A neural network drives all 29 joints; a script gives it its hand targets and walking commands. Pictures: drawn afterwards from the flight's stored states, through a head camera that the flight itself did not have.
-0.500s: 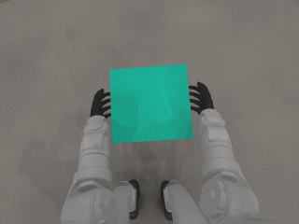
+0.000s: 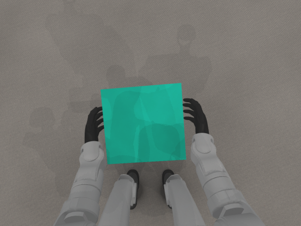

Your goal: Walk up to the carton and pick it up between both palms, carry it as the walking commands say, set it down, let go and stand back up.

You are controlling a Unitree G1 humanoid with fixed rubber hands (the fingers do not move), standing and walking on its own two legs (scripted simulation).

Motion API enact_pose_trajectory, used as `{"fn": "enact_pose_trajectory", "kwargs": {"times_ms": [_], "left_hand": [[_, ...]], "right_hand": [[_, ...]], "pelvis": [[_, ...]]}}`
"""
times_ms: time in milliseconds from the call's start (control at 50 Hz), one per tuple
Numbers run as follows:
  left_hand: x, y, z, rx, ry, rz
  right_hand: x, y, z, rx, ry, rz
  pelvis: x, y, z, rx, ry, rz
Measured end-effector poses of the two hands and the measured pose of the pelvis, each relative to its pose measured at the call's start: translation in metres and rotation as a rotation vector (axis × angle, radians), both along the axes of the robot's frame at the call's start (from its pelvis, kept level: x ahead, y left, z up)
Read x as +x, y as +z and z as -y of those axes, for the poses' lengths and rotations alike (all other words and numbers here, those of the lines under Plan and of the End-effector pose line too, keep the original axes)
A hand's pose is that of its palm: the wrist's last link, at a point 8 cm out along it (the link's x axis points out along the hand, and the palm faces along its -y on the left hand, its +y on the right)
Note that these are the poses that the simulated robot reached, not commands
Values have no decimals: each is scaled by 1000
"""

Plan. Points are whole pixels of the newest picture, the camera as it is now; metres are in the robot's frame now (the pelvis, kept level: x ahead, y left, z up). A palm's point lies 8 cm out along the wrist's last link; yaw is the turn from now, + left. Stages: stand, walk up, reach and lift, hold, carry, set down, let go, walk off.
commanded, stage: set down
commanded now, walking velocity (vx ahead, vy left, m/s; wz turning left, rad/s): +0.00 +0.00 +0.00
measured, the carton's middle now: (146, 119) +0.38 +0.02 -0.24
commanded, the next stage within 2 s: none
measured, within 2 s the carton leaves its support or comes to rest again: rests again in 1.96 s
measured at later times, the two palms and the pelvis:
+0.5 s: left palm (95, 141) +0.31 +0.19 -0.24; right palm (184, 129) +0.34 -0.10 -0.23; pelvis -0.08 +0.02 -0.07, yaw -1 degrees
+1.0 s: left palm (108, 127) +0.37 +0.18 -0.35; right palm (180, 113) +0.41 -0.11 -0.34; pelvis -0.14 +0.01 -0.19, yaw +1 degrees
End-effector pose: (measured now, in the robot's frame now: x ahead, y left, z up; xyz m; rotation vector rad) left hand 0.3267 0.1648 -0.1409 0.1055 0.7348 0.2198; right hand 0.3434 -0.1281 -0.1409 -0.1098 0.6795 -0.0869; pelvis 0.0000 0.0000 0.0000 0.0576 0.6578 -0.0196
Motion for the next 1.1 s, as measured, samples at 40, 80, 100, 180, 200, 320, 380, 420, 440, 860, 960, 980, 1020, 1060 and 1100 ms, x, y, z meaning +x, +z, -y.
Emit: {"fn": "enact_pose_trajectory", "kwargs": {"times_ms": [40,80,100,180,200,320,380,420,440,860,960,980,1020,1060,1100], "left_hand": [[3,-7,1,4,-12,2],[-1,-20,0,-14,3,-20],[-4,-26,-1,-22,10,-36],[-24,-46,-8,-28,21,-82],[-29,-49,-10,-26,23,-91],[-41,-62,-27,-9,28,-84],[-32,-74,-31,-28,59,-59],[-25,-82,-31,-36,74,-25],[-21,-87,-30,-43,82,-7],[34,-181,-11,-49,123,18],[41,-202,-11,-60,113,16],[41,-207,-12,-65,114,10],[38,-218,-14,-74,113,-6],[34,-229,-16,-75,106,-30],[30,-237,-17,-74,104,-53]], "right_hand": [[0,-7,1,-5,4,0],[-3,-17,1,-16,9,-27],[-5,-23,0,-21,13,-45],[-17,-37,-7,-39,56,-92],[-20,-40,-9,-35,63,-99],[-23,-52,-24,-22,112,-94],[-15,-65,-28,-29,118,-97],[-9,-74,-29,-43,118,-81],[-6,-78,-29,-49,114,-67],[59,-166,-21,-33,1,-24],[69,-184,-20,-2,-2,-8],[69,-189,-20,5,-3,-13],[67,-200,-21,15,3,-23],[65,-210,-22,21,8,-42],[62,-217,-24,22,13,-60]], "pelvis": [[-2,-3,0,-1,-7,-16],[-6,-5,1,3,-14,-40],[-8,-6,1,5,-18,-49],[-15,-10,1,7,-24,-69],[-17,-12,0,6,-23,-72],[-36,-23,-9,-6,-22,-61],[-51,-37,-14,-10,-16,-57],[-62,-47,-17,-12,-12,-53],[-67,-52,-19,-14,-10,-50],[-131,-164,-17,-12,19,135],[-135,-182,-11,-4,17,177],[-135,-184,-10,-3,17,183],[-137,-189,-9,0,16,194],[-137,-195,-8,1,17,187],[-138,-200,-8,2,17,184]]}}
